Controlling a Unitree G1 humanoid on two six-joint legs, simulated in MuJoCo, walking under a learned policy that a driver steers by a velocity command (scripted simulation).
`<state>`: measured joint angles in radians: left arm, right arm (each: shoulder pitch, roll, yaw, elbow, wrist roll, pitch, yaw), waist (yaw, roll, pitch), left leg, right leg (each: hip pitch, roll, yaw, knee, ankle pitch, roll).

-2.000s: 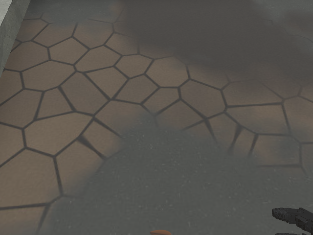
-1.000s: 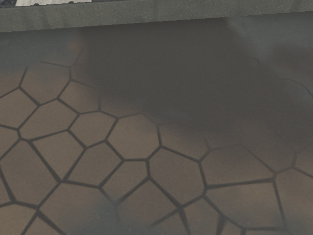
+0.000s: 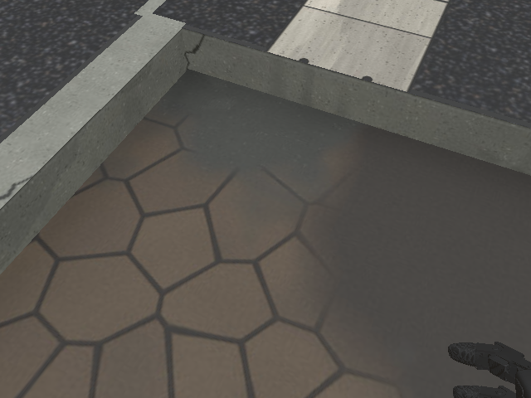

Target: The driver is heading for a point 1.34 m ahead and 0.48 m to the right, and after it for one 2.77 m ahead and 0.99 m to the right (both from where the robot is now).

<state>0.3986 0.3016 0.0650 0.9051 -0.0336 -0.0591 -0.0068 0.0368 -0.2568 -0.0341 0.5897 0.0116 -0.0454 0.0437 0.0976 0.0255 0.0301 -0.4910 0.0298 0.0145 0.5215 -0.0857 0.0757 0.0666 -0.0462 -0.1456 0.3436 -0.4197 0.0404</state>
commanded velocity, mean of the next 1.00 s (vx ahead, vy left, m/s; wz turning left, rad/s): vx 0.40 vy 0.00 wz -0.44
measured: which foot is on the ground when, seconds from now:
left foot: down 0.00-0.54, up 0.56-0.96, down 0.98-1.00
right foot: down 0.00-0.02, up 0.04-0.52, down 0.54-0.98, up 1.00-1.00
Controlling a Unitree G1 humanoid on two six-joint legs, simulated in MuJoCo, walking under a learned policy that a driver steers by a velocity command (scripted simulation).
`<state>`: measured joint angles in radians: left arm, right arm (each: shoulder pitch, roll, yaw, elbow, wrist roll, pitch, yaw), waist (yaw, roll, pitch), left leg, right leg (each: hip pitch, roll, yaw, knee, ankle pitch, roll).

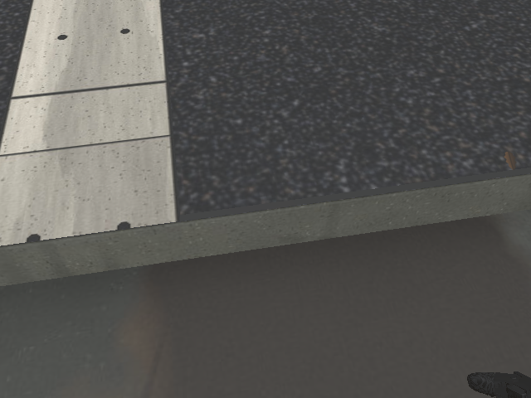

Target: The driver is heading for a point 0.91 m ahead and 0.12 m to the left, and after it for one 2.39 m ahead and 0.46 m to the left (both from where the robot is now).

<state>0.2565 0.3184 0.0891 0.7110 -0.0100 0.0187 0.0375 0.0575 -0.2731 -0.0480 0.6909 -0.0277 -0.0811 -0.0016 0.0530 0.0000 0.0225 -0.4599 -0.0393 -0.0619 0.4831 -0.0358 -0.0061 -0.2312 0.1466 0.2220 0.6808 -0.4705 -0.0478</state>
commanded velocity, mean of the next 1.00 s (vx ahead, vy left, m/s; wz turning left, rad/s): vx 0.03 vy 0.00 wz -0.14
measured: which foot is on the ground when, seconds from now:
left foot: down 0.00-1.00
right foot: up 0.00-0.30, down 0.32-1.00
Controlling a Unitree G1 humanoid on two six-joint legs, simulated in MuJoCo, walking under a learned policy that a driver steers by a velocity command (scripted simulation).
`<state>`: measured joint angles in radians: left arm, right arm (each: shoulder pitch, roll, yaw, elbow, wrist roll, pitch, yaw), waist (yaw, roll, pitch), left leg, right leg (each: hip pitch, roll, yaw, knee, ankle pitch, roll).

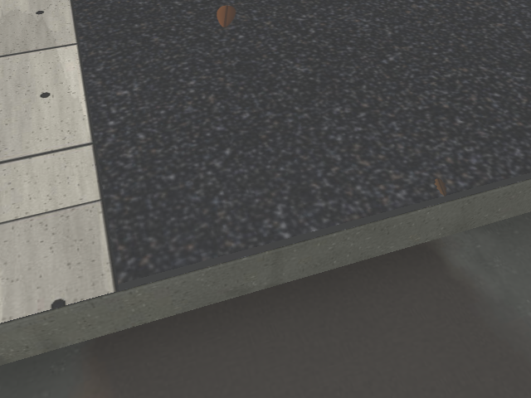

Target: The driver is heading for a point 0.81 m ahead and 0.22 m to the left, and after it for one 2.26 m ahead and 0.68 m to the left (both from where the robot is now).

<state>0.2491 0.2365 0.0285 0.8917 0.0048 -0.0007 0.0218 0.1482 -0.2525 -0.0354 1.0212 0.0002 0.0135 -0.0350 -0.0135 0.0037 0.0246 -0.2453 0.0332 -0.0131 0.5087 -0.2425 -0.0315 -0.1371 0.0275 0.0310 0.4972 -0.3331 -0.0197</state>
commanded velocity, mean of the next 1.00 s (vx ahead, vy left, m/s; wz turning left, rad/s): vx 0.40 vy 0.00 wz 0.09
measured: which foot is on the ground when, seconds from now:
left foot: down 0.00-0.70, up 0.72-1.00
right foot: down 0.00-0.20, up 0.22-0.66, down 0.68-1.00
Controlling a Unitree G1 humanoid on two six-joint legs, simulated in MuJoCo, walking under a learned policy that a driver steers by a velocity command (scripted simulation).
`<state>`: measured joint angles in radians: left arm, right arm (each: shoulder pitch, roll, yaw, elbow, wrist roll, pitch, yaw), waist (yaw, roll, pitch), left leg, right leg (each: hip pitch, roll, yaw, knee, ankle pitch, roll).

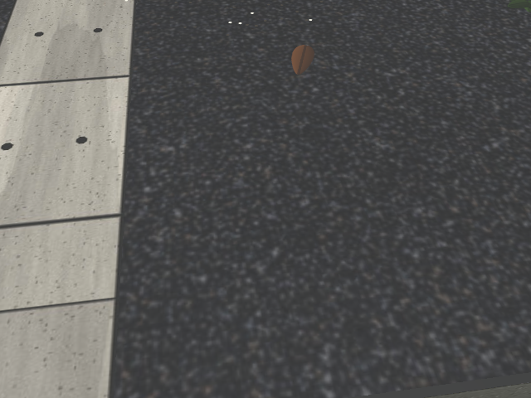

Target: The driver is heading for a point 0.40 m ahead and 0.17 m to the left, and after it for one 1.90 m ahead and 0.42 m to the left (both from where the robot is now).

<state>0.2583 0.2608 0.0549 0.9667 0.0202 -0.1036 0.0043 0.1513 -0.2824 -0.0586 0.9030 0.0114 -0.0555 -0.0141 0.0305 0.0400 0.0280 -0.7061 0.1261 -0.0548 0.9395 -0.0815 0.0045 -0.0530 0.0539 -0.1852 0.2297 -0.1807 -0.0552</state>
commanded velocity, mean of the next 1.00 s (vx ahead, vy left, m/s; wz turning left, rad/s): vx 0.08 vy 0.00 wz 0.56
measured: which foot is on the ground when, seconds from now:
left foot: up 0.00-0.14, down 0.16-0.70, up 0.72-1.00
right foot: down 0.00-0.16, up 0.18-0.68, down 0.70-1.00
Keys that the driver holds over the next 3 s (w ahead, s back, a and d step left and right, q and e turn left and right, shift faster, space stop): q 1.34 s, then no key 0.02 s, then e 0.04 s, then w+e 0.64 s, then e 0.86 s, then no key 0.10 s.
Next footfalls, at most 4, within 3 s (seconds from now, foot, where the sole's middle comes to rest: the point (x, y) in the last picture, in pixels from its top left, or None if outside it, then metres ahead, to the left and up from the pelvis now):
0.16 left None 0.21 0.11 -0.78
0.70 right None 0.22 -0.11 -0.78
1.24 left None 0.05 0.10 -0.78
1.70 right None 0.19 -0.05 -0.78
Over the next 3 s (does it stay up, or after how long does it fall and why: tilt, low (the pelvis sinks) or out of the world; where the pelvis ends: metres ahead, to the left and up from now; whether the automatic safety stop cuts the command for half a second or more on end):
stays up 0.39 0.08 0.16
